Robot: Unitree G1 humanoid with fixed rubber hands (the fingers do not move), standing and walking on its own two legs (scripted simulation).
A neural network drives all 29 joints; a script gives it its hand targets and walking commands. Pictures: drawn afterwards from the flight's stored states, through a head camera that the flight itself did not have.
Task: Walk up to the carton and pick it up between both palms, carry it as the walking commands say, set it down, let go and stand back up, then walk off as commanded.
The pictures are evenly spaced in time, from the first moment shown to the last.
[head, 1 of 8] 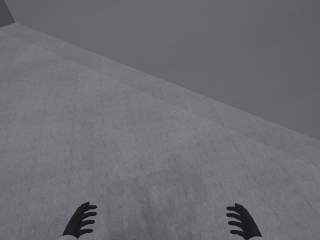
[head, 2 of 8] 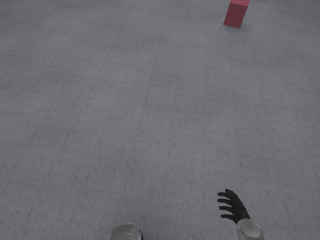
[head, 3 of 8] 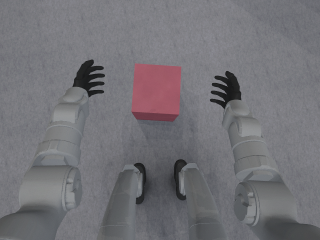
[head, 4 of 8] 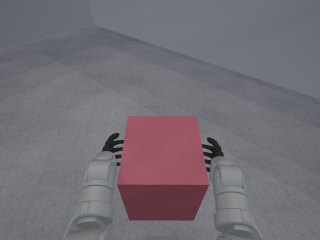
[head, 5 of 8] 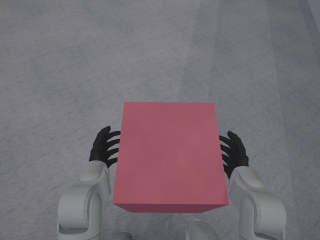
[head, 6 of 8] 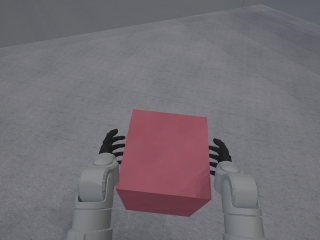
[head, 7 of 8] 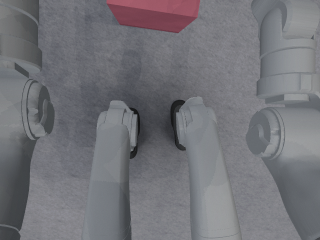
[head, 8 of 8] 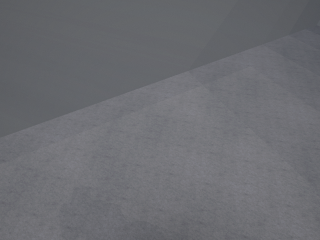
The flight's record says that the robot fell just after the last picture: no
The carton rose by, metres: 0.69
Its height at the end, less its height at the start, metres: +0.00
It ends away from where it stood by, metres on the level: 1.83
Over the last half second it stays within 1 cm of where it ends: yes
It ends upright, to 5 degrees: yes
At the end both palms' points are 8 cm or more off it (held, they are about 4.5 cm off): yes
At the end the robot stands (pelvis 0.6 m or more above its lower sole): yes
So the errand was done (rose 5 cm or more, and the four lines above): yes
